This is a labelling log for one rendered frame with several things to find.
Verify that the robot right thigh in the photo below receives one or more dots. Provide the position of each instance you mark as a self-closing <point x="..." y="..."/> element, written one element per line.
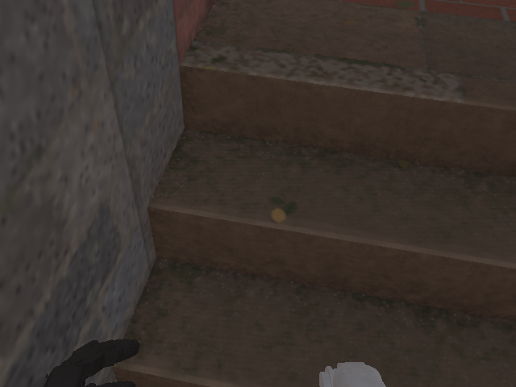
<point x="350" y="374"/>

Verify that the robot left hand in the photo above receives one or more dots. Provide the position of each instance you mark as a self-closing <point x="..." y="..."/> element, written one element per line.
<point x="90" y="359"/>

